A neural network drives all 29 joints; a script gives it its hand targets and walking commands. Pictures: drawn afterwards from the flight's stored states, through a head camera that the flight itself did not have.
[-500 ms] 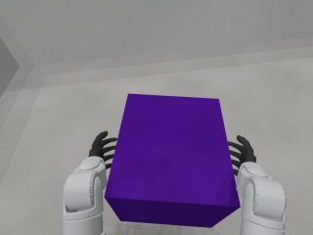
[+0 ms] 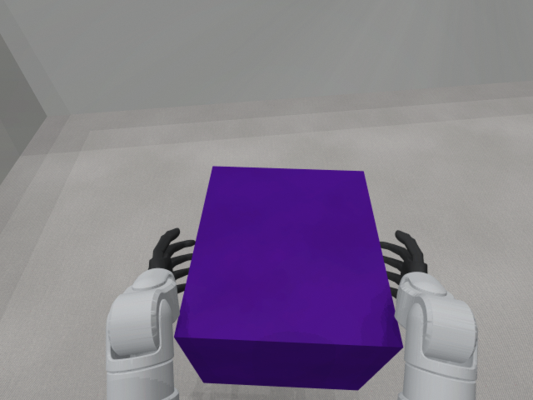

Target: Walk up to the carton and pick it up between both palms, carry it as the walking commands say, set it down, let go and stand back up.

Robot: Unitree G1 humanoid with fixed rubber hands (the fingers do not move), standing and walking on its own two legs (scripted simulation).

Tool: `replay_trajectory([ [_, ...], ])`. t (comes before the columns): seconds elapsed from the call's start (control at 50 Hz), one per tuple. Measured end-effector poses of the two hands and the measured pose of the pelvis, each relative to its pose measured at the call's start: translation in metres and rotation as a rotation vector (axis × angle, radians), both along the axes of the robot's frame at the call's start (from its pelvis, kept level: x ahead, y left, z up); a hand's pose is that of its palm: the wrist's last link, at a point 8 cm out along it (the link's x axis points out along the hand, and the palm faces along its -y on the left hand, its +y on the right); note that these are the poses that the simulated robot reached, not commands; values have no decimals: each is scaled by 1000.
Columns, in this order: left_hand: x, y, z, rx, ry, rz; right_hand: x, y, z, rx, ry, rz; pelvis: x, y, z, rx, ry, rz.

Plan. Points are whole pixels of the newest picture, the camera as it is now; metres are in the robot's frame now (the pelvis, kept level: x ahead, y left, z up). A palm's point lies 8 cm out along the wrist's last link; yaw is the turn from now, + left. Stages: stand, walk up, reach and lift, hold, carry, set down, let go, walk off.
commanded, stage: carry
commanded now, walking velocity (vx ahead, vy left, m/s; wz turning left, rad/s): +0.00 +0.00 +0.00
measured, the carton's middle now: (284, 276) +0.32 +0.00 -0.01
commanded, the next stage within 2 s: hold in 1.52 s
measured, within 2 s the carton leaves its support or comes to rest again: neither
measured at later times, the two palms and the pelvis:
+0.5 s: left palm (162, 276) +0.27 +0.18 +0.07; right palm (395, 278) +0.28 -0.16 +0.07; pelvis +0.01 +0.01 +0.00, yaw +0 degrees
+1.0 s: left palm (172, 270) +0.30 +0.18 +0.04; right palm (388, 275) +0.30 -0.16 +0.04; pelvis +0.03 +0.01 +0.00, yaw +0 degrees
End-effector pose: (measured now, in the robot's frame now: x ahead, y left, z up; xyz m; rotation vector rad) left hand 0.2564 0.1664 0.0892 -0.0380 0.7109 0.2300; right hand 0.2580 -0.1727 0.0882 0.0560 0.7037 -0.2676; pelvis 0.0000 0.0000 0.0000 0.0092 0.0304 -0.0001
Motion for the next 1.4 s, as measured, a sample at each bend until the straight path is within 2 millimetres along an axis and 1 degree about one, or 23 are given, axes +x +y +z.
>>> replay_trajectory([
  [0.14, 0, 1, -3, 5, 9, -9, -3, 1, -3, -3, 7, -8, -4, 3, 0, 0, 0, 4],
  [0.3, 6, 5, -11, 14, 20, -13, 3, 5, -8, -16, 13, -4, -2, 7, 1, -1, 3, 6],
  [0.5, 19, 11, -21, 32, 21, -10, 20, 12, -18, -33, 10, 26, 8, 10, 2, -5, 8, 5],
  [0.66, 31, 12, -28, 44, 6, -19, 32, 13, -26, -37, -8, 42, 18, 12, 1, -9, 12, 5],
  [0.9, 45, 10, -44, 59, -11, -41, 41, 10, -41, -47, -26, 52, 28, 11, 0, -12, 11, 3],
  [1.04, 48, 10, -53, 70, -22, -50, 43, 9, -51, -52, -36, 62, 32, 11, -1, -12, 6, 2],
  [1.2, 46, 9, -64, 76, -37, -62, 41, 7, -61, -55, -48, 70, 34, 10, -2, -12, -2, 2],
  [1.4, 44, 9, -71, 84, -60, -75, 39, 6, -69, -58, -70, 79, 37, 10, -3, -11, -13, 1],
])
